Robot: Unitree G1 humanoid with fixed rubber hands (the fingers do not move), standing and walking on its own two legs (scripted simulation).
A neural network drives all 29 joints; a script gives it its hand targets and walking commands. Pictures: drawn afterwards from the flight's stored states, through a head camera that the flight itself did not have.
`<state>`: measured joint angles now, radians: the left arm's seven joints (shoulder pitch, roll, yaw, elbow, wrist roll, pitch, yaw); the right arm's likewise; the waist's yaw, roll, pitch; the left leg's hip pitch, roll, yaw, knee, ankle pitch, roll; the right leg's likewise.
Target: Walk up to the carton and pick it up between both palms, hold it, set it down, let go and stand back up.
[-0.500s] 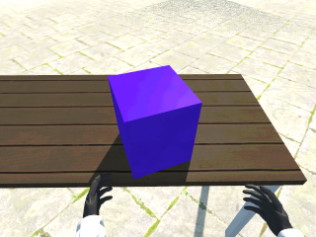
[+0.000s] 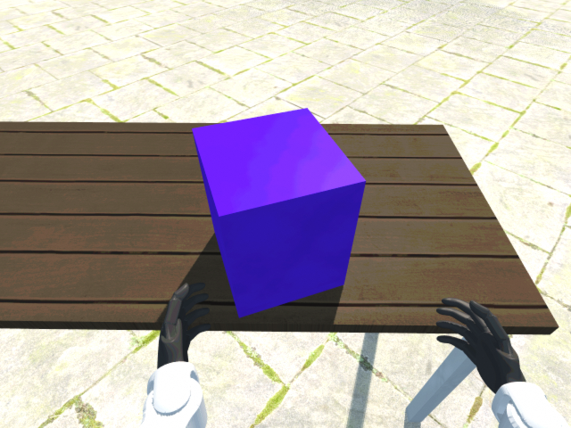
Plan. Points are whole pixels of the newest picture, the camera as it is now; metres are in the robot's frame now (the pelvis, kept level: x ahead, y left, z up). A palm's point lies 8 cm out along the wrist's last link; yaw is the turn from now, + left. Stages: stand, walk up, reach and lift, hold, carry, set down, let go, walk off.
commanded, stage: reach and lift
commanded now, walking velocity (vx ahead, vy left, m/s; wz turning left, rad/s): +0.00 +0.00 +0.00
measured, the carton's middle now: (273, 212) +0.46 +0.06 +0.05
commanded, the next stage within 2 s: none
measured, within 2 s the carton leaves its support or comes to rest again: neither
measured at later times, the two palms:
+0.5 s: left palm (148, 300) +0.25 +0.19 +0.11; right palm (462, 282) +0.31 -0.20 +0.09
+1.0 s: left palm (148, 242) +0.30 +0.19 +0.16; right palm (445, 224) +0.37 -0.18 +0.13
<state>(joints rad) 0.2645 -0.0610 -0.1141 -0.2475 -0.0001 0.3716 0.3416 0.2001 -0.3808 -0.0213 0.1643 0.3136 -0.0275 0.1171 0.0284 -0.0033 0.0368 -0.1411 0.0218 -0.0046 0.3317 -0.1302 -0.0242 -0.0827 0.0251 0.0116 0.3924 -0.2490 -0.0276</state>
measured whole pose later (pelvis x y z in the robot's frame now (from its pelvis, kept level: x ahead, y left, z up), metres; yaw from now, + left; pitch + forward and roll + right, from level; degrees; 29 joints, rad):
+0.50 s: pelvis +0.00 +0.00 +0.00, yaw +0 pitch -3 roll +1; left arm -0.02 -0.06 0.08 -0.39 0.00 0.79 0.34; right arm -0.13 -0.39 0.04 0.08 0.38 0.28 -0.01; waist 0.04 0.00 0.05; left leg -0.14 0.02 0.00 0.33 -0.13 -0.03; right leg -0.09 0.03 0.01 0.39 -0.25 -0.03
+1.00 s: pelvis +0.00 +0.00 +0.00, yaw +0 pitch -2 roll +1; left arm -0.36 -0.05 0.19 -0.25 0.00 0.92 0.33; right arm -0.50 -0.42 0.10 0.37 0.40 0.35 -0.01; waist 0.05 0.00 0.02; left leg -0.17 0.02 0.00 0.33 -0.12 -0.03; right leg -0.11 0.03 0.01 0.39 -0.24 -0.03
